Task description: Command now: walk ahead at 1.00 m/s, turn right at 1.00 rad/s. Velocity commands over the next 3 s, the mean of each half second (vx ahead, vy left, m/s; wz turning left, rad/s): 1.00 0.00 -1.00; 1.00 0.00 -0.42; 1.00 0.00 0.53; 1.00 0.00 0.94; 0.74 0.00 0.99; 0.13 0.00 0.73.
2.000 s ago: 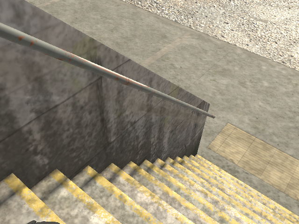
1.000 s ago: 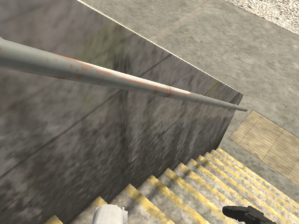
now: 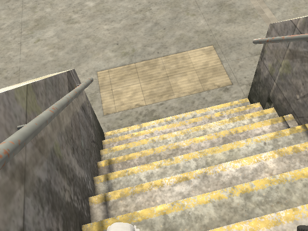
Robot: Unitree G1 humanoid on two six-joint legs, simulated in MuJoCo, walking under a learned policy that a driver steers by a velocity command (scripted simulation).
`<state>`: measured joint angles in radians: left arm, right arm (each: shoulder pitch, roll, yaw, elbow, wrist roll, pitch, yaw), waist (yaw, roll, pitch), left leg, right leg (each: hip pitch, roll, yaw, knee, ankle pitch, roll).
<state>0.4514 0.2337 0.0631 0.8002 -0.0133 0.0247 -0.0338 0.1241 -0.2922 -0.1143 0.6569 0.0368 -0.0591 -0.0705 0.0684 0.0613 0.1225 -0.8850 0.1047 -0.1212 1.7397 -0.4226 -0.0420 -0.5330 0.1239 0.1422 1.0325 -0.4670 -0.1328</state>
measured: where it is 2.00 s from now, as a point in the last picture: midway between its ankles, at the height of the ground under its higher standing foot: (255, 163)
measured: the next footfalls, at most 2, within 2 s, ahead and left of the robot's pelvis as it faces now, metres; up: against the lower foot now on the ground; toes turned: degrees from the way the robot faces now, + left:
left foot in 0.24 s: +0.21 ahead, +0.17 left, -0.22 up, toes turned -21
right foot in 0.64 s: +0.41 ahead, -0.27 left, -0.21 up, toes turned -41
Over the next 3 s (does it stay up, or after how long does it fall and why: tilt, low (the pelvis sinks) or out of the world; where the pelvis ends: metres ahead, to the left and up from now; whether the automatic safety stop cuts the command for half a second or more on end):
stays up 1.46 -0.42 -1.24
